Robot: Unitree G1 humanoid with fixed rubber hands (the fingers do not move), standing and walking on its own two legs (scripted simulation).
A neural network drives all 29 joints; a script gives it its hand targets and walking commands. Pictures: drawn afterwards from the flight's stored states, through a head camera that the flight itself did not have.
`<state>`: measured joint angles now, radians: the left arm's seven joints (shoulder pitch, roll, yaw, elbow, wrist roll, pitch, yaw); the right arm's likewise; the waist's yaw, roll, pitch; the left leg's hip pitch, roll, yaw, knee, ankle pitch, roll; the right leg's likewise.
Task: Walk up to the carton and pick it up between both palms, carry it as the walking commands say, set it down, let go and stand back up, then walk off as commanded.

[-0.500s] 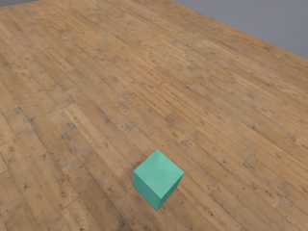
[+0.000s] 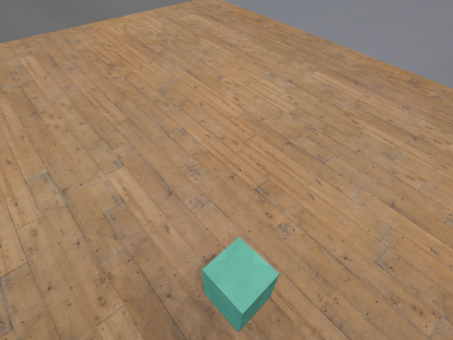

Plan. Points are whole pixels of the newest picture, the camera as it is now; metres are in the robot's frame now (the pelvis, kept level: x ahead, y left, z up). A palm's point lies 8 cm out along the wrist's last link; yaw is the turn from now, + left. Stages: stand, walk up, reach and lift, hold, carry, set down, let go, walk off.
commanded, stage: walk up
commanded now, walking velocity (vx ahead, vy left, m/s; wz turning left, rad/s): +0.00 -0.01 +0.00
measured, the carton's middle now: (238, 284) +0.48 -0.05 -0.66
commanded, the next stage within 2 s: none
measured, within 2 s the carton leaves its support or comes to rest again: neither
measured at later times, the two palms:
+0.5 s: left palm out of the picture +0.00 +0.24 -0.16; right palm out of the picture -0.01 -0.21 -0.15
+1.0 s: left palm out of the picture +0.08 +0.29 -0.11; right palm out of the picture +0.05 -0.27 -0.12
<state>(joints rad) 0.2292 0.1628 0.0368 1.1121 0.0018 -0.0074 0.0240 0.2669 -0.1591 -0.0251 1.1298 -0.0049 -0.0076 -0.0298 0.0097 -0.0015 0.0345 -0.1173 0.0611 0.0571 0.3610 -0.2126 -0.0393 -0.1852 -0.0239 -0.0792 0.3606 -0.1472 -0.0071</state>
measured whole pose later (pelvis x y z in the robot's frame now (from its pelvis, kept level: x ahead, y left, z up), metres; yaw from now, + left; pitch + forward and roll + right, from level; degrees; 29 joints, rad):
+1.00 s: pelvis +0.01 +0.02 +0.00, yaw -15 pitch +2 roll +3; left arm 0.31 0.27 0.06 0.94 0.03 0.04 0.04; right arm 0.15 -0.29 -0.07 0.84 -0.06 0.08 0.04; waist 0.05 0.00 0.04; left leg -0.49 0.03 0.02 0.94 -0.32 -0.06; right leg -0.30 -0.02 0.08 0.39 -0.13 -0.01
